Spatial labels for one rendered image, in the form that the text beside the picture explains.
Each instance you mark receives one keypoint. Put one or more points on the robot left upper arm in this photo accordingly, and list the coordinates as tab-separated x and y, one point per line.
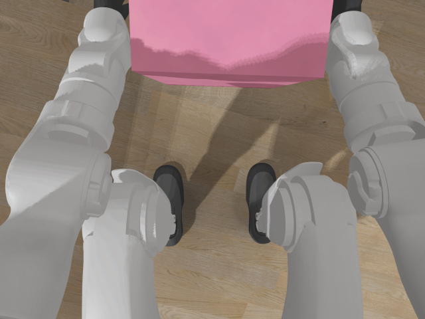
54	187

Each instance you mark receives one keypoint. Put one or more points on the right robot forearm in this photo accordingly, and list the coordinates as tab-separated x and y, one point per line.
367	95

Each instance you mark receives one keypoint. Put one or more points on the left robot forearm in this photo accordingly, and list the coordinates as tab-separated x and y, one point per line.
89	93

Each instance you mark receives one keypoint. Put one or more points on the left robot thigh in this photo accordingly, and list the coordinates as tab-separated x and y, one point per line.
118	272

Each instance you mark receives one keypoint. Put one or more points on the robot right upper arm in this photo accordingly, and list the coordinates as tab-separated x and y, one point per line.
387	182

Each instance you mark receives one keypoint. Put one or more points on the robot left hand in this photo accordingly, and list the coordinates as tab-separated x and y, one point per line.
114	4

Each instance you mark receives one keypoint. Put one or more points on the robot right hand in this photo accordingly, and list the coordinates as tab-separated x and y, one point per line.
341	6

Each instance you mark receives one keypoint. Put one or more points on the left robot shin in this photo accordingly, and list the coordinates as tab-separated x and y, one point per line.
131	175

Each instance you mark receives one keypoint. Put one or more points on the carton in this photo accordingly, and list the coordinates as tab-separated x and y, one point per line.
230	43

